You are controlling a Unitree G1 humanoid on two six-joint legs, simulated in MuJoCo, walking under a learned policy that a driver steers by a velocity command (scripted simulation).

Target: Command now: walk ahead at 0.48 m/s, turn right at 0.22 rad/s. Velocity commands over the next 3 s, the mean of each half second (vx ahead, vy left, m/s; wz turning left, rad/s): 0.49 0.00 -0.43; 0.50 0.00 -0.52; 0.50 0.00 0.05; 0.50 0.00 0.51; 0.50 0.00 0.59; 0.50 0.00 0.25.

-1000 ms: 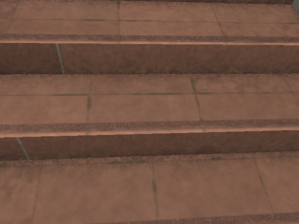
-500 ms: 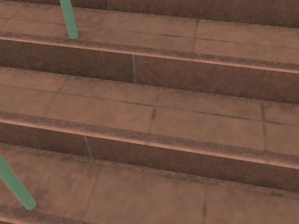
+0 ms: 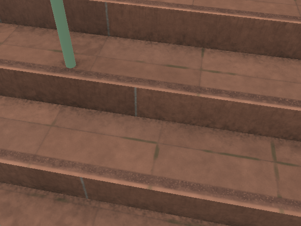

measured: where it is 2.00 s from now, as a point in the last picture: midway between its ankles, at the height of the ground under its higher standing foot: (288, 29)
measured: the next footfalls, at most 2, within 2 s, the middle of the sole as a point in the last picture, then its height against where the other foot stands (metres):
right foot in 0.30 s outside the picture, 0.17 m higher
left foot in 0.78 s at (177, 161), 0.17 m higher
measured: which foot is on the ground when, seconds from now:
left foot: down 0.00-0.32, up 0.34-0.76, down 0.78-1.00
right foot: up 0.00-0.28, down 0.30-0.82, up 0.84-1.00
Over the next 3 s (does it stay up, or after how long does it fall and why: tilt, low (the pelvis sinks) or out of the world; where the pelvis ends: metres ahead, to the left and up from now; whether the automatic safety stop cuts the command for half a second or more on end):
stays up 1.62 -0.54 0.65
